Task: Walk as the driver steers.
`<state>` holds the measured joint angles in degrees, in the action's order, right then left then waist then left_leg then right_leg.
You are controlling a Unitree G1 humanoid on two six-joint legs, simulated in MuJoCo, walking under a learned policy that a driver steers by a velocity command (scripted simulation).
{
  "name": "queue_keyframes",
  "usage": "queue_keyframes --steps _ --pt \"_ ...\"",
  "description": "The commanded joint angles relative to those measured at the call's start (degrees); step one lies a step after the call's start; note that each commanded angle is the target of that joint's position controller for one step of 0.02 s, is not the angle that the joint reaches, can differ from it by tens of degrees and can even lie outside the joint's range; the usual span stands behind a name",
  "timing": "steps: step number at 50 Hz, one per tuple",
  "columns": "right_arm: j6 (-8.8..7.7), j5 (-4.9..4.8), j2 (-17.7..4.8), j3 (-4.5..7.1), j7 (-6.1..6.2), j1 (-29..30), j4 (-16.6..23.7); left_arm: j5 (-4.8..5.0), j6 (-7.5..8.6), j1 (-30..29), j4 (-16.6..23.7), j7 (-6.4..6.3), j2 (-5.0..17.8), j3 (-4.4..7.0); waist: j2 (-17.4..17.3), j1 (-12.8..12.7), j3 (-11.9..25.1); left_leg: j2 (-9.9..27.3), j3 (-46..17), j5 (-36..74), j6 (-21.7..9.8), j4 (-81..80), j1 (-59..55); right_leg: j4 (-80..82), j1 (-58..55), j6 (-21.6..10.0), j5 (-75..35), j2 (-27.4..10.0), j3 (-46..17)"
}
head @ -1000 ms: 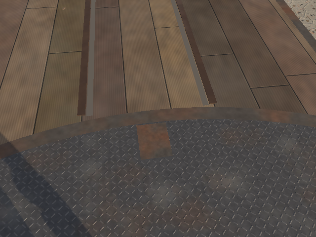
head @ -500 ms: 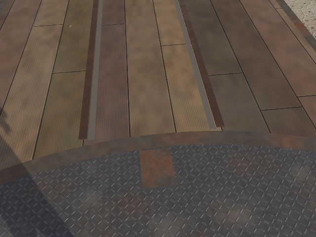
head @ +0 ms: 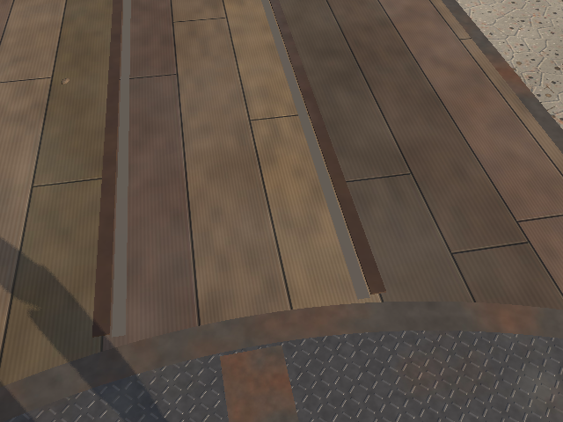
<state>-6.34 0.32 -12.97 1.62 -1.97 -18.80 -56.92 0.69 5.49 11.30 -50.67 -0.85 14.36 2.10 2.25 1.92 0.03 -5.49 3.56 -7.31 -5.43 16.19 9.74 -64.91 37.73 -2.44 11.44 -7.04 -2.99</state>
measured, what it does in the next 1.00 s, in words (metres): walks ahead: right foot, then left foot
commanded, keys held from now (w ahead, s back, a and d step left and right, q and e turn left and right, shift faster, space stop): w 0.62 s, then w+q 0.38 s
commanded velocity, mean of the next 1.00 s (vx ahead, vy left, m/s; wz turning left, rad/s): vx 0.50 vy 0.00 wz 0.12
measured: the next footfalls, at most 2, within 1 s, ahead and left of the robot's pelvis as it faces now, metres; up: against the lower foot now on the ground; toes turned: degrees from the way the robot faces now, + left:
right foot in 0.30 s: +0.34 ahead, -0.16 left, +0.00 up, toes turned -2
left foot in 0.86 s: +0.64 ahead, +0.08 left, +0.00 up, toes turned +8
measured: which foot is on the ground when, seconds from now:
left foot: down 0.00-0.32, up 0.34-0.84, down 0.86-1.00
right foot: up 0.00-0.28, down 0.30-0.88, up 0.90-1.00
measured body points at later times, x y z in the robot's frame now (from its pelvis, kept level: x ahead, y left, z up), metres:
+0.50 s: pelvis +0.27 -0.08 +0.00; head +0.29 -0.09 +0.45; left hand +0.33 +0.18 -0.12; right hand +0.36 -0.35 -0.14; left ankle +0.28 +0.08 -0.66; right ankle +0.30 -0.16 -0.74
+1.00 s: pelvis +0.55 +0.00 -0.01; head +0.58 +0.01 +0.44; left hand +0.59 +0.28 -0.14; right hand +0.71 -0.25 -0.13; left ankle +0.60 +0.08 -0.74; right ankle +0.47 -0.16 -0.64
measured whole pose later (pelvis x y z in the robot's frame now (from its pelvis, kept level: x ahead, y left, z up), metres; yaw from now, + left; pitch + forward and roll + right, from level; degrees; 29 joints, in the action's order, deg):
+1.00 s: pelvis +0.55 +0.00 -0.01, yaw +10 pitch +2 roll +0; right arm -4.4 -0.6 -14.8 3.8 -2.2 -11.1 -48.2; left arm 0.6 7.4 13.8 -51.6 -0.1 14.8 2.4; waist 0.9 0.3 -2.1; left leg -5.1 0.6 -8.4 -5.0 27.8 21.2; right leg -69.1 23.5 -1.5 20.6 -2.4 -1.6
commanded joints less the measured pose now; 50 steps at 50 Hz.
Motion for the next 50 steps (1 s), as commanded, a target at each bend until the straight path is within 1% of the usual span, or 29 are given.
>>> queue_keyframes --steps 1,5,10,12,13,14,15,16,17,18,19,20,22,24,26,29,32,38,39,41,42,43,44,45,46,47,48,49,50 --pt "-0.92 -0.1 -7.48 1.18 1.09 2.24 3.17 -0.71 -0.29 1.74 2.51 -0.31 2.25 0.63 -4.09 -2.69 -3.2 16.08 -11.97 5.56 -9.65 -11.3 5.67 8.52 1.38 1.5 -9.15 -2.43 -0.25" --pt "-0.21 -1.01 -9.07 1.44 1.9 -2.4 2.17 -0.17 0.26 -7.64 4.96 0.36 1.54 0.27 -4.33 0.72 -3.31 15.08 -9.15 5.81 -7.03 -10.45 1.02 24.81 -0.69 2.0 -17.76 0.2 1.97" --pt "1.02 -1.46 -9.52 1.73 2.04 -6.78 0.22 0.6 0.79 -14.97 7.94 2.06 2.34 0.07 -5.14 2.96 -5.0 18.7 -10.32 4.38 -6.3 -6.35 -8.63 33.14 0.14 0.98 -12.75 1.78 2.32" --pt "1.64 -1.46 -10.27 2.09 2.19 -6.42 0.09 0.6 1.34 -13.98 8.42 2.68 3.47 0.41 -6.01 1.55 -4.25 20.1 -11.05 7.79 -5.44 -3.2 -11.43 35.56 -2.72 -0.63 -8.09 2.73 2.78" --pt "1.94 -1.43 -10.77 2.22 2.23 -5.35 0.32 0.56 1.58 -11.1 7.89 2.79 4.49 0.91 -6.78 -0.4 -2.65 19.9 -10.6 14.27 -4.76 0.05 -11.59 36.69 -7.56 -1.58 -6.44 4.05 3.91" --pt "2.23 -1.25 -10.42 2.02 2.21 -4.09 0.7 0.45 1.72 -4.43 5.96 2.66 6.35 2.04 -6.64 -4.05 1.21 17.56 -8.51 23.9 -3.53 7.82 -10.65 37.98 -16.72 -2.96 -6.04 5.96 5.43" --pt "2.26 -0.51 -8.27 1.15 2.2 -3.3 1.86 0.2 1.87 7.0 2.81 2.29 10.14 3.66 -4.61 -8.55 9.12 13.95 -5.19 25.09 -1.55 21.93 -3.53 36.26 -33.14 -5.79 -7.78 3.05 2.11" --pt "1.2 -0.3 -2.78 -0.62 1.78 -8.34 2.91 -0.83 1.45 16.14 1.17 2.04 16.22 5.24 7.02 -8.89 18.59 5.75 -0.56 6.13 2.98 45.49 20.26 37.5 -57.88 -14.05 -2.64 -11.72 -20.8" --pt "-0.37 -1.05 -2.39 -0.94 1.47 -9.28 2.22 -0.54 1.14 18.01 0.46 2.18 13.53 4.45 12.99 -8.85 23.15 2.14 -7.85 -23.83 3.11 56.52 30.77 46.56 -62.58 -17.17 2.96 -16.85 -39.24" --pt "-1.28 -2.54 -8.46 0.67 1.21 -4.61 3.42 -0.28 1.23 13.46 1.14 2.19 9.68 3.12 8.98 -8.09 15.33 6.03 -10.62 -21.45 1.78 61.34 35.88 47.67 -56.03 -14.15 4.97 -14.99 -33.27" --pt "-1.51 -2.88 -9.46 0.92 1.32 -0.08 4.91 -0.18 1.09 7.68 2.55 2.14 7.51 2.34 5.22 -6.39 9.26 9.29 -8.7 -16.08 1.14 60.14 35.73 48.69 -47.14 -12.17 1.14 -12.92 -24.49" --pt "-1.21 -2.07 -8.73 1.12 1.67 2.24 5.28 -0.48 1.06 3.34 3.19 2.49 5.73 1.72 0.96 -4.57 4.99 11.4 -7.64 -11.59 1.33 56.45 33.27 51.16 -38.62 -11.16 -3.25 -10.24 -18.3" --pt "0.49 -1.25 -6.44 1.42 2.07 0.46 4.81 -0.95 1.36 0.67 2.94 3.01 3.65 1.15 2.3 -1.24 2.25 13.71 -7.73 -7.12 1.89 50.87 26.57 54.94 -29.75 -9.88 -7.24 -6.44 -11.33" --pt "1.58 -1.11 -4.77 1.36 2.25 -0.36 4.65 -0.95 1.71 2.69 1.45 2.94 4.8 1.52 1.88 -0.28 1.0 13.77 -6.86 -4.67 2.77 48.48 26.02 56.71 -27.36 -10.77 -12.66 -5.43 -7.54" --pt "1.85 -0.75 -5.25 1.68 2.44 3.44 6.13 -1.03 1.68 4.94 0.22 2.32 6.23 1.92 0.77 -0.7 -0.6 14.05 -6.79 -0.18 3.72 43.27 29.95 57.6 -28.34 -11.16 -16.53 -5.42 -5.47" --pt "1.6 -0.54 -4.46 1.64 2.15 10.08 8.26 -0.76 1.02 7.63 -0.96 1.35 6.55 1.91 0.89 -2.27 -1.68 13.58 -6.14 8.11 4.35 32.58 32.06 58.24 -30.31 -9.99 -16.91 -4.46 -2.69" --pt "1.29 -0.95 -3.65 1.25 1.56 15.88 9.74 -0.41 0.77 9.83 -2.0 0.8 7.64 2.07 1.17 -4.07 -2.85 11.91 -4.42 13.85 4.21 23.15 30.05 59.11 -31.83 -8.84 -14.15 -3.92 -0.16" --pt "1.19 -1.87 -4.05 0.9 -0.5 22.76 13.3 -0.28 -0.24 12.84 -4.8 0.19 7.98 2.68 0.81 -5.74 -5.34 10.6 -4.51 8.47 1.18 17.21 33.06 55.73 -43.47 -7.27 -16.01 -8.54 3.38" --pt "1.12 -1.89 -4.36 0.98 -0.91 22.84 13.8 -0.24 -0.53 12.25 -4.75 0.07 8.32 2.87 1.03 -5.33 -5.04 10.07 -3.94 5.94 0.39 16.82 32.23 54.06 -44.82 -6.72 -19.17 -9.0 4.19" --pt "1.1 -1.63 -5.97 1.79 -1.36 19.5 13.81 -0.24 -1.07 10.03 -3.95 -0.19 9.71 3.29 2.61 -2.84 -1.73 6.95 -0.62 1.1 -1.48 16.73 23.92 47.39 -45.19 -5.23 -36.09 -8.7 6.53" --pt "1.19 -1.51 -7.5 2.87 -1.32 13.44 12.41 -0.31 -1.54 8.85 -3.48 -0.37 9.98 3.33 2.73 0.61 2.05 4.4 1.43 1.17 -2.71 15.77 15.04 39.23 -43.87 -4.0 -45.02 -7.29 8.51" --pt "1.36 -1.62 -10.53 4.67 -0.98 4.1 9.66 -0.69 -1.88 8.77 -2.61 -0.68 9.19 2.93 1.06 4.39 7.16 2.67 0.89 2.71 -4.38 14.79 1.63 26.68 -38.31 -2.15 -45.93 -4.42 10.84" --pt "1.76 -1.44 -16.68 6.53 -0.16 -5.13 8.39 -2.0 -1.27 10.9 -0.65 -0.69 7.08 1.86 -8.7 5.98 14.24 14.67 -17.57 4.37 -9.95 15.31 -18.35 5.75 -20.3 0.66 -25.4 -0.09 12.13" --pt "1.74 -2.0 -17.63 6.37 -0.25 -5.71 8.72 -1.65 0.85 14.42 0.08 0.47 0.98 -0.19 -19.44 2.43 20.98 25.7 -48.54 -8.07 -19.44 3.34 -33.26 -12.09 0.62 3.46 18.29 11.45 5.0" --pt "1.68 -1.56 -13.26 5.11 -0.19 -5.17 8.68 0.42 3.08 9.63 0.72 1.27 6.62 1.13 -13.35 4.46 18.7 24.07 -47.28 -11.62 -16.17 0.3 -31.89 -16.12 6.87 1.27 17.96 7.68 -3.51" --pt "1.5 -1.2 -10.89 4.57 0.09 -1.45 9.84 1.81 4.04 3.7 2.97 1.42 8.34 1.48 -9.92 4.04 11.33 21.95 -38.65 -7.58 -13.6 0.38 -24.6 -14.82 9.11 0.01 13.53 5.2 -2.51" --pt "1.25 -0.95 -9.63 4.04 -0.05 2.91 11.08 1.05 4.23 1.61 3.46 1.0 7.93 1.53 -3.0 1.58 6.61 19.87 -32.2 -0.67 -12.33 -0.57 -15.06 -10.07 6.7 -0.03 9.19 2.73 -2.07" --pt "1.09 -0.65 -8.21 3.61 -0.01 5.85 12.14 -0.31 3.74 1.23 3.66 0.41 8.28 2.19 -1.59 -0.56 5.11 18.16 -28.09 4.51 -11.38 -1.45 -8.17 -4.93 2.27 0.35 6.91 0.81 -2.1" --pt "1.15 -0.34 -7.5 3.31 0.07 7.2 12.79 -0.86 2.94 1.74 4.03 0.23 7.81 2.41 -2.42 -2.27 4.01 16.55 -26.07 7.02 -11.22 -2.9 -3.49 -2.46 -1.3 0.77 6.18 0.04 -2.28"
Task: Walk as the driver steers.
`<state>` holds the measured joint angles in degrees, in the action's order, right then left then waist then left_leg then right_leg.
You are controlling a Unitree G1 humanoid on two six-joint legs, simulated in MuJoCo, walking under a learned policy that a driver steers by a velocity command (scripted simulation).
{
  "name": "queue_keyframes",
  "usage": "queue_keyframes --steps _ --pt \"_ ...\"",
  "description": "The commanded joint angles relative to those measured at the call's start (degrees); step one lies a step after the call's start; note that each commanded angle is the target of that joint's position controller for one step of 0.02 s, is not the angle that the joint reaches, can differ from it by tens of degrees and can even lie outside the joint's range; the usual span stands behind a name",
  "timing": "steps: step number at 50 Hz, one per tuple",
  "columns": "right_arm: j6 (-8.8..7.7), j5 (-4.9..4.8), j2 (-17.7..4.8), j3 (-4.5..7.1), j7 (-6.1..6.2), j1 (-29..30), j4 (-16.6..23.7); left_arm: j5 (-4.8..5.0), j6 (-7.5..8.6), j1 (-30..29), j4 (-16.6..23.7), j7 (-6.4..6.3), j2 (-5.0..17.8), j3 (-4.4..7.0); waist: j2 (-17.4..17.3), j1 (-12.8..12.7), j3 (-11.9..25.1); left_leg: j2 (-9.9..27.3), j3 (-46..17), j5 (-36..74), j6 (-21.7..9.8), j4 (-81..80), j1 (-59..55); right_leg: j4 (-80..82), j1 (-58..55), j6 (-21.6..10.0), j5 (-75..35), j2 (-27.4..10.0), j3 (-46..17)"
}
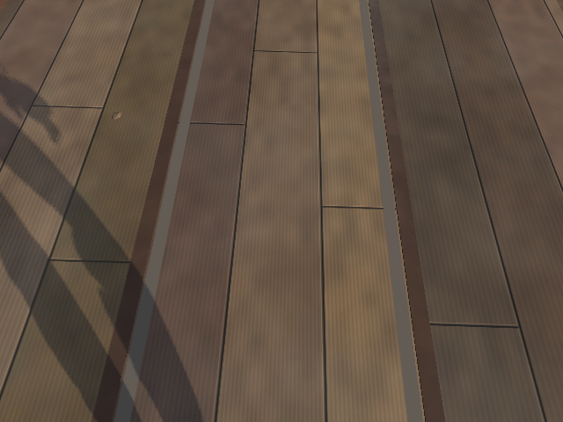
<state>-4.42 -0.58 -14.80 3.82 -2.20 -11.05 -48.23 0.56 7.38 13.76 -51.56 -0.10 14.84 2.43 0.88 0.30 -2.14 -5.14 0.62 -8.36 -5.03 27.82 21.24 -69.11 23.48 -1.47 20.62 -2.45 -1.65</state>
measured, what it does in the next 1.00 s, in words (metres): walks ahead, turning left: right foot, then left foot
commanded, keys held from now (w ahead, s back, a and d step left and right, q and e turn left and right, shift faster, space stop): w+q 0.08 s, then q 0.22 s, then no key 0.62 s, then e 0.08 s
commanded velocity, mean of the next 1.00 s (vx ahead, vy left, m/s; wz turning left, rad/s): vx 0.16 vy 0.00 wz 0.28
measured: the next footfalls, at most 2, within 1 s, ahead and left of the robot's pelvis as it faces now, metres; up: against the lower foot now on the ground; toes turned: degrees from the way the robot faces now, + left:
right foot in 0.34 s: +0.37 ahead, -0.09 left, +0.00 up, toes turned +16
left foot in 0.70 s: +0.24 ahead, +0.13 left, +0.00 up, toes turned +14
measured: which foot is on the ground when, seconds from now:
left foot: down 0.00-0.36, up 0.38-0.68, down 0.70-1.00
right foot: up 0.00-0.32, down 0.34-1.00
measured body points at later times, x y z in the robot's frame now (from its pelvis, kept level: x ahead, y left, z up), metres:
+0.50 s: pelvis +0.21 -0.03 +0.00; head +0.25 -0.03 +0.45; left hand +0.32 +0.25 -0.10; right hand +0.37 -0.28 -0.12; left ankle +0.12 +0.09 -0.65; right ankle +0.33 -0.10 -0.73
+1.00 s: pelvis +0.25 +0.01 +0.00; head +0.25 +0.01 +0.45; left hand +0.27 +0.28 -0.13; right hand +0.42 -0.20 -0.12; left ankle +0.20 +0.12 -0.73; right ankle +0.33 -0.10 -0.73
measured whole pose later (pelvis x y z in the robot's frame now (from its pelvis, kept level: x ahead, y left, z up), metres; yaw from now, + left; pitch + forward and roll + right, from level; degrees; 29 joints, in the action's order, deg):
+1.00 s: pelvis +0.25 +0.01 +0.00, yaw +15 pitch -1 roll +0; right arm -0.7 0.6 -11.7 1.6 1.7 -13.9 -46.0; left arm -0.3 1.0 11.6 -51.1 -0.5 13.7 1.9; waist 0.2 -1.4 -1.0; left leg -0.6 -1.2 -19.1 -0.4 32.4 12.6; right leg -30.7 18.2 0.8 11.8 -0.4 -0.8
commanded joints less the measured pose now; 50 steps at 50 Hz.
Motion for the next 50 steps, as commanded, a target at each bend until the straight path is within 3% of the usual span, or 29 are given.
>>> queue_keyframes --steps 1,5,7,9,13,15,16,17,18,19,20,21,22,23,24,25,27,29,31,34,35,36,37,38,39,41,44,47,50 --pt "-0.72 0.37 -5.96 1.19 0.48 -0.48 4.31 -0.98 0.34 -0.09 5.29 -0.65 6.54 2.16 -1.91 -1.53 5.59 15.48 -21.95 9.08 -11.84 -15.55 -12.52 4.44 11.56 0.47 -3.28 -4.66 -3.41" --pt "-0.74 -0.06 -9.13 2.05 2.13 -4.45 3.97 -1.6 -1.09 -6.23 8.21 -1.31 5.15 2.11 -3.06 -0.52 2.02 13.18 -16.78 17.14 -11.25 -16.74 -7.45 17.68 13.02 3.67 -12.36 -2.88 -1.41" --pt "0.06 -0.17 -9.24 2.17 2.81 -5.89 3.74 -1.76 -1.03 -10.06 9.57 -1.21 3.92 1.75 -3.96 0.43 1.95 10.06 -12.81 25.52 -8.44 -13.59 -5.58 26.68 9.65 4.01 -18.75 -0.12 -0.42" --pt "1.04 -0.5 -9.31 2.32 3.27 -7.89 3.43 -1.43 -0.92 -13.02 10.75 -0.82 3.01 1.41 -5.71 1.84 3.56 8.45 -12.09 26.39 -5.9 -10.9 -4.92 33.23 5.18 3.7 -24.9 2.9 0.5" --pt "2.66 -0.88 -8.72 2.34 4.22 -9.0 3.56 -0.91 -1.26 -16.08 12.95 -0.19 5.0 1.77 -6.94 2.18 4.65 9.98 -19.06 20.51 -4.08 -5.07 -10.58 40.3 3.76 3.24 -23.46 4.89 -2.29" --pt "3.14 -0.6 -8.56 2.44 4.87 -6.61 5.13 -1.13 -0.68 -13.57 12.61 0.03 6.92 2.34 -7.79 0.46 5.66 10.5 -23.11 19.96 -3.45 -0.28 -13.79 43.35 1.53 2.1 -20.74 4.54 -3.67" --pt "3.25 -0.54 -7.92 2.22 4.98 -4.45 6.11 -1.47 -0.19 -9.72 11.56 0.01 7.46 2.53 -7.68 -1.74 7.11 9.12 -22.43 19.67 -2.2 4.09 -14.07 47.21 -3.05 0.93 -25.17 3.56 -2.66" --pt "3.03 0.02 -5.65 1.47 4.82 -4.33 7.39 -2.66 0.19 -5.44 11.05 -0.23 9.4 2.88 -4.84 -2.89 12.38 5.82 -20.07 16.02 -0.18 13.12 -11.08 47.02 -13.87 -1.91 -36.9 -1.81 -5.33" --pt "2.76 1.3 -2.52 0.51 4.65 -9.24 7.86 -3.65 -0.17 -1.9 11.41 -0.65 11.6 2.88 6.04 -1.57 18.83 -0.54 -14.28 -12.9 2.65 27.63 -0.01 41.74 -29.8 -7.45 -63.71 -13.67 -16.18" --pt "2.55 -0.22 -3.83 0.12 4.14 -19.75 7.51 -2.73 -1.31 0.49 10.3 -0.41 11.62 3.15 19.3 1.61 26.3 -3.31 -12.09 -35.29 4.77 40.62 10.58 42.48 -39.42 -18.69 -60.44 -25.81 -34.09" --pt "3.23 -0.64 -9.29 1.31 4.02 -20.3 5.1 -1.28 -2.06 -3.02 12.22 -0.2 7.93 2.47 10.2 1.1 23.59 0.77 -13.49 -31.02 6.46 46.66 13.26 45.11 -33.82 -18.12 -42.87 -23.71 -34.77" --pt "4.41 -0.75 -11.08 1.97 4.25 -13.12 5.73 -1.13 -2.8 -5.67 13.26 -0.29 5.23 1.55 4.93 -0.59 16.68 2.06 -11.01 -26.63 7.8 48.77 15.16 46.14 -27.74 -14.94 -33.54 -19.11 -26.74" --pt "5.67 -0.49 -10.3 2.07 4.65 -9.74 6.1 -1.61 -3.58 -7.9 13.24 -0.15 4.47 0.84 1.67 -0.23 12.48 3.4 -9.61 -23.84 8.46 47.1 14.49 48.29 -20.41 -13.08 -26.96 -15.66 -21.89" --pt "6.56 0.11 -9.61 2.12 5.01 -7.73 6.91 -1.79 -4.12 -9.58 13.01 -0.08 4.51 0.56 2.15 0.41 9.07 4.63 -9.11 -21.66 8.7 44.22 12.45 50.21 -13.82 -12.33 -23.16 -13.38 -18.95" --pt "6.94 0.17 -7.54 1.66 4.9 -8.17 6.97 -2.34 -4.5 -10.45 12.48 0.04 5.38 0.66 3.78 1.51 7.09 4.81 -7.15 -19.55 8.73 40.62 8.06 52.12 -8.02 -11.37 -22.26 -10.4 -14.62" --pt "6.88 0.23 -5.54 1.13 4.81 -9.18 6.8 -2.54 -4.61 -10.82 12.02 0.15 5.52 0.77 5.33 2.13 6.74 4.79 -5.39 -18.19 8.76 35.74 4.87 52.95 -5.57 -10.94 -22.71 -8.21 -11.28" --pt "6.31 0.52 -3.4 0.34 4.75 -9.02 6.64 -2.22 -4.67 -10.69 11.25 0.14 5.46 0.85 6.9 1.88 8.13 5.29 -3.3 -17.55 8.82 26.24 0.44 52.77 -5.53 -11.54 -26.69 -7.35 -8.42" --pt "5.99 0.68 -3.44 -0.02 4.57 -6.73 7.01 -1.66 -4.9 -9.29 10.45 -0.04 6.48 1.21 7.57 0.43 10.03 6.0 -3.04 -14.93 8.38 19.05 -2.29 52.47 -7.79 -12.36 -25.2 -8.69 -9.23" --pt "6.05 0.5 -4.69 0.21 4.3 -5.7 6.95 -1.22 -5.43 -8.31 9.94 -0.19 7.32 1.34 7.56 -0.04 10.06 5.86 -2.6 -11.47 7.58 12.93 -4.98 52.61 -8.2 -12.23 -16.61 -9.44 -10.51" --pt "6.05 1.23 -4.81 0.35 3.78 -5.78 6.38 -0.44 -6.0 -7.15 8.91 -0.26 6.0 0.6 6.15 1.4 6.8 5.12 -1.47 -3.33 4.2 -0.81 -13.12 51.95 -2.27 -7.7 -1.56 -7.05 -9.65" --pt "5.94 2.06 -6.42 0.45 3.91 -5.49 7.24 -0.78 -5.7 -5.54 8.31 -0.07 4.67 0.07 3.52 1.11 6.51 9.28 -6.15 -1.05 2.18 -2.94 -16.17 50.12 0.82 -4.17 2.48 -5.5 -8.32" --pt "6.06 2.08 -10.63 1.29 4.23 -3.98 7.61 -1.6 -5.19 -3.42 8.61 0.31 3.82 -0.02 -4.88 -2.15 5.12 14.15 -11.41 -3.08 -0.69 -3.54 -13.46 46.13 2.25 -0.74 3.93 -0.19 -2.49" --pt "5.68 2.02 -7.0 0.51 3.82 -3.36 6.69 -1.85 -4.96 -4.88 8.42 0.23 2.77 -0.16 -9.7 -1.9 4.99 14.37 -12.49 -14.6 -1.92 -7.5 -4.33 43.33 -5.31 1.58 -2.1 2.04 1.65" --pt "5.01 2.35 -4.26 -0.35 3.51 -1.27 7.15 -1.93 -5.03 -6.44 8.24 0.1 3.27 -0.04 -9.31 -1.82 2.54 12.78 -11.91 -19.93 -0.59 -9.34 -0.34 42.43 -8.57 2.17 -6.31 1.89 1.22" --pt "4.41 2.56 -3.87 -0.5 3.37 -0.54 6.84 -1.88 -5.24 -6.1 7.52 -0.1 3.08 0.02 -9.45 -2.1 1.45 11.56 -10.8 -20.62 0.94 -9.36 1.22 42.24 -10.08 2.09 -8.27 1.64 1.15" --pt "3.38 2.14 -4.17 -0.54 3.27 -0.94 6.5 -1.84 -5.7 -4.13 6.14 -0.5 4.45 0.41 -7.99 -2.12 0.01 10.19 -9.29 -17.63 2.35 -8.34 1.59 42.61 -10.61 1.39 -9.2 0.83 0.14" --pt "2.88 1.31 -4.58 -0.47 3.62 -3.29 5.35 -1.51 -5.47 -3.82 4.72 -0.54 4.11 0.44 -3.97 -1.39 0.21 9.14 -7.86 -11.05 2.55 -5.36 -1.62 43.12 -9.53 0.69 -10.41 0.5 -0.36" --pt "2.86 1.28 -4.27 -0.45 3.86 -4.02 4.76 -1.19 -5.42 -3.62 3.31 -0.52 3.88 0.47 -2.34 -0.94 1.44 8.53 -6.6 -6.46 2.45 -3.76 -4.41 42.61 -9.26 0.78 -13.44 0.41 -0.67" --pt "3.34 0.96 -7.26 0.91 4.82 -4.81 5.16 -0.3 -5.77 -6.34 4.6 -0.72 5.89 1.19 -2.46 0.33 1.9 9.62 -6.6 -2.05 1.22 -2.46 -8.02 38.44 -4.18 0.13 -16.76 1.58 -0.56"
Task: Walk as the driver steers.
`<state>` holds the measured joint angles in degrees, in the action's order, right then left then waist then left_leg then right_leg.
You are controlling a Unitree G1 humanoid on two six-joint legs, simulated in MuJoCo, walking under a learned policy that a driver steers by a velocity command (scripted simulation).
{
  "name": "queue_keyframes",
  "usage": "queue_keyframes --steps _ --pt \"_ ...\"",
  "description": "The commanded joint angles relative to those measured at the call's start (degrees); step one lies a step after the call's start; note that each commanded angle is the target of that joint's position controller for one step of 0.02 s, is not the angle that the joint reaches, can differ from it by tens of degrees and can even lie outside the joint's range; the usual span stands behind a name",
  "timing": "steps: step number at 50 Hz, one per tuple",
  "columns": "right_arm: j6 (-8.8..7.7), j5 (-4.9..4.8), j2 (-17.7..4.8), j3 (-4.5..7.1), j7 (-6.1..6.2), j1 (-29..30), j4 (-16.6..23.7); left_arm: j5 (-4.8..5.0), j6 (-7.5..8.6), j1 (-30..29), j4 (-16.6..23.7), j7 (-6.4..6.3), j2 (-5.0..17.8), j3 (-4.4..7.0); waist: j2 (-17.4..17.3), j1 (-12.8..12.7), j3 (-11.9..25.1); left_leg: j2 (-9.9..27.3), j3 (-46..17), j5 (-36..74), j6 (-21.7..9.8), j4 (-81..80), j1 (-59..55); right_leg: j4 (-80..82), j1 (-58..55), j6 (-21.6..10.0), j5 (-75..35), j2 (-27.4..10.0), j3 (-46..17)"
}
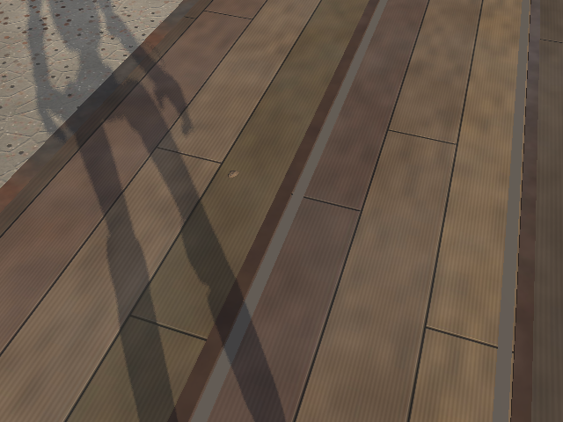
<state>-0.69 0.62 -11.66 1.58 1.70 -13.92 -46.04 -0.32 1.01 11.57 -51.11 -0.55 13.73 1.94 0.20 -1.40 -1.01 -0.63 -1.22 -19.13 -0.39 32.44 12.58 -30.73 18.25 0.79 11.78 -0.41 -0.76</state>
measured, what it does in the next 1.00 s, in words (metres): walks ahead, turning right: left foot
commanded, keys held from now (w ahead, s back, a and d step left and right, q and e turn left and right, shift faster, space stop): e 0.32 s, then w+e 0.28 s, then w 0.34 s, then w+q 0.06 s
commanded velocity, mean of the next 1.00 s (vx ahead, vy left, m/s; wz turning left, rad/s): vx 0.23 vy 0.00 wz -0.36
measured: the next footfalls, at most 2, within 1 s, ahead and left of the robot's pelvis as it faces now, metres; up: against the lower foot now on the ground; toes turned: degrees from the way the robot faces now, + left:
left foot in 0.64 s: +0.14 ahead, +0.09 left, +0.00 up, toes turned -24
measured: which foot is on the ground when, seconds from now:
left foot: down 0.00-0.20, up 0.22-0.62, down 0.64-1.00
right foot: down 0.00-0.64, up 0.66-1.00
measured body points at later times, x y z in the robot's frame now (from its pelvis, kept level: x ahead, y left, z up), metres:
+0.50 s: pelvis +0.03 -0.03 +0.01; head +0.05 -0.05 +0.46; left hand +0.21 +0.21 -0.09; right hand +0.12 -0.33 -0.09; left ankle +0.07 +0.13 -0.69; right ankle +0.04 -0.12 -0.73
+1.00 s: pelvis +0.17 -0.08 +0.01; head +0.20 -0.08 +0.45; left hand +0.47 +0.03 -0.08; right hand +0.02 -0.31 -0.11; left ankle +0.11 +0.11 -0.73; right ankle +0.24 -0.27 -0.70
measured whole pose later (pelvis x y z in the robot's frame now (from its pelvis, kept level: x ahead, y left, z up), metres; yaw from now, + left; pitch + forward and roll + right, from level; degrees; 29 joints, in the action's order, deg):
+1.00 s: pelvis +0.17 -0.08 +0.01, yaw -24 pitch +3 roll +0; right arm -4.3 -1.4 -14.6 3.1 0.0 -27.0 -48.4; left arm 1.4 3.7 4.9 -37.4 2.4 15.1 2.5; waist 1.9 6.8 0.3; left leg 2.0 0.3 -19.7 1.3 15.1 -1.6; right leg -34.7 33.4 -0.5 5.0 -2.5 -0.5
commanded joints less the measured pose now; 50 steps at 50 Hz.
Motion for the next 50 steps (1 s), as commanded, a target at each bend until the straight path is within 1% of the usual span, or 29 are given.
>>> queue_keyframes --steps 1,4,6,7,9,10,11,12,13,14,15,16,18,20,23,27,30,31,32,33,34,35,36,37,39,44,46,48,50 --pt "-0.13 -0.29 -10.94 3.54 1.3 -2.6 3.02 0.77 0.41 -4.53 4.65 -0.31 7.09 1.85 -2.54 2.33 1.12 6.54 -5.57 10.96 -4.41 -7.2 -0.26 -1.87 2.64 -2.22 -8.44 -0.03 -1.42" --pt "0.58 -0.36 -11.64 4.37 2.32 -2.86 3.58 0.76 -0.44 -3.82 5.87 -0.06 6.69 2.28 -6.33 2.29 1.9 13.23 -9.45 19.52 -8.33 -7.51 -2.65 -8.25 7.53 -2.06 -4.03 0.46 -0.43" --pt "0.6 -0.57 -11.46 4.55 2.77 -0.11 4.78 0.64 -1.03 -3.14 6.67 0.54 6.08 2.47 -9.27 1.5 2.45 17.89 -11.92 24.02 -10.68 -7.34 -2.11 -13.43 8.81 -2.66 7.04 -0.03 0.47" --pt "0.5 -0.75 -11.47 4.6 2.88 1.66 5.45 0.74 -1.24 -2.91 7.02 0.92 5.91 2.57 -9.2 1.04 2.08 19.02 -11.82 25.91 -11.07 -6.84 -1.43 -14.33 8.88 -3.21 10.14 -0.43 0.96" --pt "0.52 -1.39 -12.2 4.95 2.92 3.72 5.97 0.96 -1.4 -1.5 7.1 1.54 5.76 2.76 -6.94 -0.14 2.02 16.86 -7.54 25.19 -8.23 -3.5 1.2 -7.65 3.84 -4.65 5.07 0.01 2.19" --pt "0.51 -1.4 -12.17 5.12 2.82 1.9 5.45 0.75 -1.4 -0.74 7.26 1.5 7.51 3.38 -3.36 0.02 2.53 13.3 -3.54 19.89 -5.05 1.2 3.5 -2.0 -0.62 -5.93 -5.3 -0.42 -0.82" --pt "0.4 -0.32 -10.09 4.82 2.71 0.36 6.83 0.36 -1.37 -0.42 8.04 1.0 14.14 5.19 11.02 2.31 2.94 3.96 5.88 8.83 1.1 14.61 11.7 4.98 -5.58 -11.42 -18.38 -8.79 -17.87" --pt "0.49 0.25 -8.76 4.05 2.82 6.1 8.72 -0.54 -0.87 6.11 7.57 1.22 15.09 5.16 17.04 -3.08 5.84 -3.71 2.61 -18.94 3.56 29.11 22.38 11.55 -13.85 -20.56 -27.1 -17.69 -34.18" --pt "0.39 -0.38 -8.29 3.93 2.47 4.69 8.61 -1.09 0.29 6.53 7.95 1.22 13.38 4.11 10.74 -2.22 9.44 -1.71 -4.51 -20.89 3.13 37.91 24.07 10.91 -16.52 -21.21 -26.5 -18.86 -33.92" --pt "0.54 -0.97 -8.73 4.01 2.2 3.54 7.73 -0.45 0.93 2.75 9.31 1.0 12.91 4.11 5.69 -0.59 8.55 -0.64 -5.0 -17.12 2.9 40.56 25.04 9.59 -15.1 -19.07 -25.06 -16.92 -29.0" --pt "0.67 -0.79 -9.44 4.32 2.38 3.48 7.07 0.48 0.86 -0.33 10.39 0.65 12.73 4.14 2.17 0.35 7.25 0.42 -4.96 -12.52 2.95 38.98 25.77 9.63 -13.3 -16.47 -22.15 -14.73 -25.37" --pt "0.77 -0.37 -10.34 4.69 2.71 3.77 6.87 1.05 0.44 -2.29 11.01 0.13 11.8 3.8 1.59 0.96 6.84 1.55 -5.24 -8.85 3.12 36.19 24.52 10.23 -11.44 -14.63 -19.24 -12.99 -22.94" --pt "0.38 -0.39 -9.34 4.55 2.17 2.76 6.95 1.38 -0.42 -1.65 11.18 -0.41 10.75 3.61 4.35 1.53 7.81 1.21 -3.27 -3.05 3.39 29.65 20.88 13.71 -8.88 -13.31 1.5 -8.42 -20.91" --pt "-0.51 -0.94 -9.17 4.38 1.43 5.17 7.95 1.47 -0.55 -0.58 11.67 -1.06 10.9 3.71 7.98 0.37 5.85 0.59 -2.53 -1.77 3.66 21.55 20.89 17.61 -8.76 -13.87 14.83 -8.05 -23.41" --pt "-2.38 -1.06 -8.75 4.02 0.4 7.63 8.75 1.33 -0.33 0.39 12.23 -1.68 12.07 4.22 8.5 -0.44 4.6 -0.2 -2.78 -1.65 3.51 11.31 17.5 18.47 -7.83 -14.28 17.29 -8.43 -25.32" --pt "-4.46 -1.75 -9.18 4.16 -0.91 7.12 8.58 1.61 -0.49 0.01 13.61 -1.16 12.76 4.61 9.22 0.11 3.49 -1.82 -1.87 -1.33 2.18 2.49 9.61 17.87 -2.59 -14.26 20.5 -7.36 -27.58" --pt "-5.6 -2.29 -9.18 4.63 -1.22 2.33 6.98 1.93 -1.12 -2.04 14.93 -0.96 11.3 4.13 7.67 3.89 2.67 -1.56 -0.81 6.59 0.19 -9.16 -2.59 14.66 4.26 -11.69 23.14 -4.12 -27.7" --pt "-5.72 -2.07 -10.19 5.05 -0.97 -1.47 5.76 1.74 -0.98 -2.29 15.34 -0.89 9.33 3.53 6.1 5.41 3.73 1.4 -1.59 6.88 -0.81 -10.53 -9.69 10.31 8.92 -9.41 23.54 -2.22 -25.14" --pt "-5.78 -1.09 -12.38 5.44 -0.52 -7.72 4.67 1.48 -0.64 -2.33 15.81 -0.74 4.94 2.24 -0.64 7.07 6.2 11.12 -11.61 -1.89 -3.55 -14.11 -17.54 -4.0 16.03 -5.78 23.99 2.05 -18.44" --pt "-5.58 0.88 -16.96 6.11 -0.92 -9.99 4.31 1.98 0.37 -2.3 17.75 -0.57 3.12 1.78 -11.53 5.87 4.11 20.9 -31.46 -19.06 -9.44 -20.98 -18.96 -17.3 27.55 -4.54 22.02 8.26 -9.91" --pt "-5.94 1.24 -16.6 6.33 -1.28 -6.89 4.54 2.16 1.37 -3.15 18.43 -0.3 7.02 2.56 -12.84 3.93 -1.93 24.63 -37.97 -27.03 -13.32 -23.28 -13.43 -25.65 33.49 -4.36 18.64 2.85 -10.34" --pt "-6.09 -0.1 -12.91 5.36 -1.11 -4.52 5.15 1.95 1.8 -1.84 17.05 0.05 9.21 3.11 -10.32 3.12 -4.04 22.09 -33.55 -25.16 -12.72 -23.54 -12.52 -28.66 34.69 -3.91 13.93 1.54 -10.51" --pt "-5.98 -0.72 -11.26 4.76 -1.01 -3.54 5.31 1.51 2.01 -0.55 15.62 0.36 9.45 3.37 -8.34 2.47 -3.84 18.98 -28.05 -19.77 -10.97 -23.34 -12.79 -29.73 34.11 -3.18 10.21 0.87 -9.49" --pt "-5.78 -0.78 -11.19 4.58 -1.01 -3.31 5.24 1.02 2.4 -0.82 15.37 0.61 9.12 3.37 -7.37 2.4 -3.37 17.09 -23.99 -14.61 -9.86 -23.57 -12.51 -29.47 33.46 -2.61 6.71 0.06 -8.6" --pt "-5.92 -0.44 -11.05 4.21 -1.06 -4.71 4.48 0.68 2.88 -3.08 15.67 1.18 7.27 2.86 -6.42 3.19 -3.08 14.67 -17.1 -3.75 -9.56 -24.61 -10.33 -29.05 31.25 -1.55 -0.1 -1.22 -5.58" --pt "-5.21 -1.29 -11.92 3.94 -1.16 -8.16 2.68 1.05 3.41 -10.52 18.22 1.94 3.54 1.2 -7.49 6.08 -3.4 11.87 -6.77 9.86 -9.53 -25.1 -5.81 -13.48 22.33 0.28 -9.14 -2.61 0.55" --pt "-4.83 -1.59 -13.22 4.02 -1.32 -9.78 1.91 1.46 3.67 -12.77 18.88 2.54 3.46 1.05 -7.81 6.99 -3.6 12.16 -5.12 11.83 -9.35 -24.39 -5.11 -7.63 17.57 0.12 -9.53 -1.59 2.06" --pt "-4.43 -2.2 -13.82 3.99 -1.6 -11.57 1.05 1.86 3.89 -14.5 19.77 3.06 4.29 1.24 -8.12 7.34 -4.35 13.85 -6.45 12.44 -9.46 -23.46 -5.86 -4.04 14.52 -0.93 -7.78 -1.06 2.25" --pt "-3.75 -2.54 -14.61 4.07 -1.57 -11.66 0.53 2.16 4.37 -13.22 20.14 3.4 5.9 1.85 -8.79 5.28 -4.39 15.65 -8.59 16.47 -8.91 -21.27 -7.87 -0.28 10.92 -2.55 -5.01 -0.23 1.78"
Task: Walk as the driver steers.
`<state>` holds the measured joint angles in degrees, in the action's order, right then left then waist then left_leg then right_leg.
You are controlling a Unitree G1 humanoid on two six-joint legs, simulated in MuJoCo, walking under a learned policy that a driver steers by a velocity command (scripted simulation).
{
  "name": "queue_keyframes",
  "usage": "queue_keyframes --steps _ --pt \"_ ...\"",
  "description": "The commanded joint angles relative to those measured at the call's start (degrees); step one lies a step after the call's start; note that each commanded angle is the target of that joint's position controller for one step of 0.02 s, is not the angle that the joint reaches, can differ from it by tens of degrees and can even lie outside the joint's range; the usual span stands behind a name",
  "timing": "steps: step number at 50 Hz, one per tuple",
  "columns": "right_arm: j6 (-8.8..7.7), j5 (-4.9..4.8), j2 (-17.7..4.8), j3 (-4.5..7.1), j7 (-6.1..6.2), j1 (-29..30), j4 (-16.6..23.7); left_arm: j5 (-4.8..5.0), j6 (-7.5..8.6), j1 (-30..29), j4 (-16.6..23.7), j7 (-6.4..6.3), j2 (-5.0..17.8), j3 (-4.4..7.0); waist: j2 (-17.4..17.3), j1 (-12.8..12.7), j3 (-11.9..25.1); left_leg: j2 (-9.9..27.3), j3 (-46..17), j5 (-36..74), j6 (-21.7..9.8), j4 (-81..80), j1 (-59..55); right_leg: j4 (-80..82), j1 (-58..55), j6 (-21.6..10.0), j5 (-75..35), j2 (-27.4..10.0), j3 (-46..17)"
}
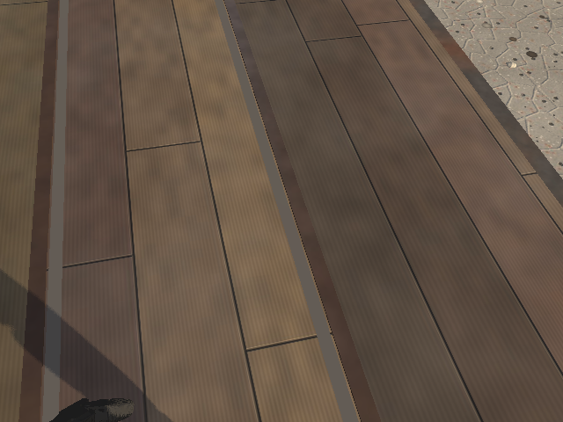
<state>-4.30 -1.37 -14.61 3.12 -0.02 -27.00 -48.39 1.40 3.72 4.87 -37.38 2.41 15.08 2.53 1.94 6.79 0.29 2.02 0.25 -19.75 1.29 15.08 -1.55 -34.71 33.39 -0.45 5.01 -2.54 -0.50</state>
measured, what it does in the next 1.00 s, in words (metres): walks ahead, turning left: right foot, then left foot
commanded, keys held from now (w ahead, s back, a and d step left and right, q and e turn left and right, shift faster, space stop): w+q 0.62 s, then w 0.14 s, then w+e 0.24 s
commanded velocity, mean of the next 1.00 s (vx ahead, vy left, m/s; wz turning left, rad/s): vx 0.49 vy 0.00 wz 0.29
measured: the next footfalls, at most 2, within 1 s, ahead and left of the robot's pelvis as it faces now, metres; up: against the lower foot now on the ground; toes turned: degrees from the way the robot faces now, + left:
right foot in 0.06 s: +0.18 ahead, -0.14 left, +0.00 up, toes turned +0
left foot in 0.58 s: +0.46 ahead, +0.15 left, +0.00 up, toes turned +20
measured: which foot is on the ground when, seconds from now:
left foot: down 0.00-0.08, up 0.10-0.56, down 0.58-1.00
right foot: up 0.00-0.04, down 0.06-0.58, up 0.60-1.00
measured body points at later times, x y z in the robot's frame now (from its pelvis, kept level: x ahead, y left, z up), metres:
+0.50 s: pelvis +0.26 -0.01 -0.01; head +0.29 +0.01 +0.44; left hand +0.22 +0.27 -0.14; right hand +0.52 -0.19 -0.09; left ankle +0.41 +0.16 -0.70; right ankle +0.14 -0.14 -0.74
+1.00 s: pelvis +0.54 +0.09 +0.00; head +0.56 +0.11 +0.45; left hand +0.62 +0.39 -0.10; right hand +0.70 -0.14 -0.10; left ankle +0.42 +0.14 -0.74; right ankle +0.77 +0.01 -0.69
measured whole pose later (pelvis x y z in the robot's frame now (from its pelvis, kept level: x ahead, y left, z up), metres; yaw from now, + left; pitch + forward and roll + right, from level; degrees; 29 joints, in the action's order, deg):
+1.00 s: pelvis +0.54 +0.09 +0.00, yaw +20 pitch +1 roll +2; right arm -4.7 0.2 -15.7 2.6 -0.6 -16.8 -43.3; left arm 1.2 4.1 7.9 -42.9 1.8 15.7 2.2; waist 3.0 3.0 -1.3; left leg -5.1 1.1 -15.5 -4.2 13.2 -0.9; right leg -36.1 38.2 0.3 -6.6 -5.5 -1.2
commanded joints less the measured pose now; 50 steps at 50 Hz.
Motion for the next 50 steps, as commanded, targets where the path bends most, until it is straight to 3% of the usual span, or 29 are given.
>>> queue_keyframes --steps 1,2,3,4,5,6,7,8,9,11,14,19,23,24,26,27,28,29,30,31,32,33,34,35,36,40,44,47,50 --pt "0.22 -0.6 -12.52 2.68 0.26 2.32 2.9 0.39 1.89 -3.2 5.72 0.37 5.8 1.93 -10.72 -5.54 -4.1 12.91 -9.72 24.7 -9.84 -0.45 6.04 5.89 -9.7 -2.36 2.08 3.03 2.1" --pt "0.4 -0.6 -12.21 2.47 0.38 2.7 2.93 0.14 1.93 3.81 3.64 -0.1 7.91 3.18 -9.32 -9.37 0.26 10.53 -7.26 34.05 -8.43 7.55 7.31 7.97 -20.12 -3.83 1.55 4.25 2.86" --pt "0.16 0.08 -10.18 1.64 0.37 3.27 3.68 -0.38 1.82 13.34 1.66 -0.88 10.89 4.49 -7.54 -14.07 7.56 7.47 -4.59 32.16 -6.18 20.59 14.88 6.31 -35.9 -5.9 0.7 -0.23 -0.9" --pt "-0.68 0.85 -3.68 -0.34 0.3 -0.18 6.17 -2.3 1.27 21.97 0.65 -1.62 17.0 5.84 6.38 -15.11 18.92 0.23 -0.03 11.07 -1.82 44.32 36.58 6.77 -59.53 -12.71 8.04 -17.5 -23.6" --pt "-1.66 -0.38 -4.05 -0.41 0.49 -1.66 5.38 -2.35 1.0 23.96 -0.31 -1.49 14.33 4.95 13.83 -14.87 24.32 -2.75 -7.66 -12.54 -1.58 55.79 42.08 15.87 -57.45 -15.97 16.5 -22.74 -40.69" --pt "-1.71 -1.99 -8.96 1.24 0.38 2.36 6.1 -1.83 0.97 20.24 -0.68 -1.43 10.54 3.58 9.81 -14.06 14.27 0.32 -8.77 -9.3 -2.05 60.3 46.81 17.41 -50.02 -13.67 19.72 -20.68 -33.12" --pt "-1.48 -1.77 -9.04 1.25 0.32 6.06 6.91 -1.32 0.94 16.35 -0.64 -1.46 8.23 2.82 7.44 -12.5 8.07 2.92 -6.6 -4.71 -2.6 59.53 47.34 18.41 -42.46 -11.97 17.81 -18.35 -24.91" --pt "-1.08 -0.86 -8.27 1.28 0.43 7.84 7.04 -1.45 1.1 12.37 -0.77 -1.31 6.49 2.28 4.9 -10.56 3.98 4.5 -6.05 -0.56 -2.64 56.68 45.49 20.65 -35.31 -11.03 13.99 -15.7 -19.53" --pt "-0.23 -0.37 -7.57 1.58 0.49 7.54 6.63 -1.83 1.62 9.67 -0.88 -1.16 4.96 1.94 5.89 -8.54 1.59 5.96 -6.39 2.46 -2.65 54.46 42.57 22.78 -30.04 -10.22 9.71 -13.48 -14.46" --pt "1.31 -0.55 -4.77 1.19 0.22 5.82 5.74 -2.02 2.64 7.3 -1.8 -1.06 4.35 2.22 5.26 -6.32 -0.11 6.34 -6.18 5.77 -2.25 53.74 39.03 25.87 -24.85 -10.35 2.93 -12.32 -8.23" --pt "2.14 -0.17 -4.19 1.27 0.38 8.48 7.0 -2.26 3.52 7.47 -3.74 -1.4 5.4 2.86 1.96 -5.55 -2.63 5.95 -7.67 11.2 -1.43 49.84 42.43 27.4 -24.32 -10.72 -6.24 -12.35 -1.53" --pt "1.32 0.29 -3.14 0.35 -1.5 18.4 10.34 -1.8 3.11 9.24 -5.83 -2.41 7.97 3.46 0.05 -8.44 -5.5 4.62 -2.95 24.32 -2.13 31.23 40.91 28.6 -26.39 -9.18 -9.04 -11.23 7.19" --pt "1.27 -0.02 -3.26 -0.01 -3.15 25.26 14.2 -0.68 1.56 13.1 -7.86 -2.79 10.22 4.15 -0.87 -10.72 -7.35 4.02 -0.12 21.5 -4.28 23.58 43.42 26.19 -35.31 -8.22 -12.37 -13.77 9.62" --pt "1.28 -0.03 -3.7 0.14 -3.49 26.03 15.06 -0.44 1.03 13.4 -8.12 -2.84 10.72 4.29 -0.6 -10.59 -7.12 3.3 1.04 19.17 -5.04 22.5 43.11 24.44 -37.36 -7.75 -16.08 -14.17 10.33" --pt "1.53 0.01 -5.47 1.0 -3.81 24.74 16.1 -0.24 0.05 13.1 -8.05 -3.17 12.51 4.69 1.56 -8.7 -3.96 -0.31 4.62 13.24 -7.08 21.88 37.37 17.58 -39.94 -6.51 -34.63 -14.08 12.05" --pt "1.78 -0.03 -7.03 1.87 -3.74 21.16 15.75 -0.14 -0.5 12.87 -7.87 -3.41 13.4 4.88 2.83 -6.39 -0.93 -2.77 6.29 10.06 -8.37 22.18 31.93 11.07 -40.52 -5.91 -43.98 -13.67 12.73" --pt "1.96 -0.18 -9.46 3.29 -3.37 13.6 14.2 0.05 -0.99 12.11 -7.59 -3.63 13.78 4.86 2.84 -1.93 3.25 -5.49 7.2 10.06 -10.1 20.2 21.48 0.54 -37.9 -4.8 -47.74 -12.35 13.81" --pt "2.42 -0.21 -13.24 5.31 -2.37 3.91 11.91 -0.16 -0.85 12.1 -6.99 -3.96 12.69 4.24 0.55 3.01 8.24 -5.42 3.29 12.58 -12.5 17.59 4.59 -14.38 -27.58 -2.51 -39.25 -10.11 14.26" --pt "2.57 -0.43 -19.97 6.61 -1.36 2.24 11.42 -2.42 0.18 17.0 -4.04 -3.39 4.68 1.8 -14.74 -1.9 12.89 9.58 -24.83 8.07 -20.94 15.58 -16.26 -36.65 -2.06 1.31 10.41 -1.14 12.79" --pt "1.6 -0.07 -18.53 5.59 -1.69 1.57 13.76 -1.44 2.71 15.15 -2.76 -2.52 5.39 1.01 -12.96 -1.3 23.47 17.58 -50.41 -0.36 -27.79 4.89 -23.48 -46.99 7.79 1.58 30.37 5.51 -2.19" --pt "0.94 0.63 -13.93 4.25 -1.99 2.6 13.01 1.1 3.87 8.44 -1.42 -1.82 9.81 2.23 -7.25 0.84 17.64 16.42 -42.9 1.15 -23.33 2.04 -20.05 -47.23 12.88 0.4 25.04 1.91 -5.59" --pt "0.52 0.54 -12.1 3.67 -1.98 5.44 12.69 1.38 4.42 7.1 -1.0 -1.79 9.01 1.79 -5.02 -1.32 10.44 14.43 -34.35 5.89 -20.93 2.08 -11.26 -42.43 12.66 -0.57 19.86 -0.73 -4.59" --pt "0.4 0.52 -10.08 2.99 -1.88 9.76 13.17 0.1 4.4 7.05 -1.84 -2.3 8.47 1.76 -1.44 -3.99 6.25 12.07 -27.57 12.18 -18.85 2.19 -2.47 -37.49 9.6 -0.48 16.21 -3.35 -3.95" --pt "0.27 1.17 -8.05 2.24 -1.72 12.65 13.91 -0.72 3.78 8.03 -2.5 -2.47 8.91 2.17 -2.58 -6.06 4.38 10.23 -22.85 18.55 -17.89 1.13 4.0 -34.19 5.27 -0.22 13.8 -5.07 -3.99" --pt "0.13 1.67 -7.51 1.94 -1.62 13.85 14.27 -0.93 2.94 9.42 -2.96 -2.34 8.84 2.29 -3.89 -7.38 4.04 9.14 -20.8 21.43 -17.69 -0.28 7.89 -32.95 2.02 0.15 12.38 -5.66 -3.9" --pt "-0.97 1.41 -9.15 2.13 -0.95 12.48 11.84 -1.51 0.8 8.35 -3.28 -2.54 6.08 1.55 -4.34 -7.55 1.48 7.75 -12.22 28.95 -17.56 -4.09 12.68 -24.51 2.58 2.9 4.76 -5.99 -1.96" --pt "-1.0 1.61 -9.09 1.73 -0.31 10.79 9.79 -0.85 1.07 2.1 -2.41 -1.85 4.87 0.83 -5.22 -4.51 -1.11 5.73 -5.3 24.81 -13.85 -5.69 10.93 -9.79 3.42 2.47 -10.66 -5.11 -1.11" --pt "-1.17 1.59 -10.35 1.94 -0.32 8.97 7.94 -0.18 1.43 -2.33 -1.08 -0.89 4.41 0.42 -5.26 -2.25 -3.06 7.7 -3.83 20.83 -13.07 -6.73 7.95 -2.69 2.94 1.35 -15.13 -3.51 -0.26" --pt "-0.62 1.41 -10.57 2.21 -0.28 7.5 6.0 0.1 1.54 -5.14 0.64 0.28 4.78 0.42 -4.63 -1.24 -4.95 10.71 -2.74 23.06 -12.7 -5.09 0.42 0.89 7.14 -0.59 -10.99 -2.22 -0.93"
